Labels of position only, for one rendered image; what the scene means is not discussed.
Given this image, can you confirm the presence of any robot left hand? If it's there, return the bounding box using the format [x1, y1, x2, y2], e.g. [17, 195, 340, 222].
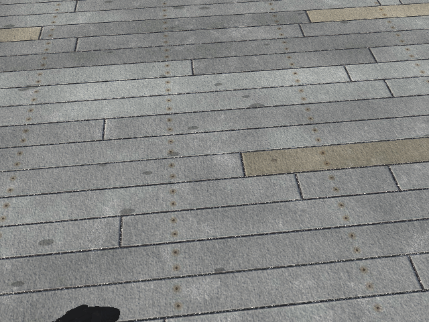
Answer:
[52, 305, 120, 322]

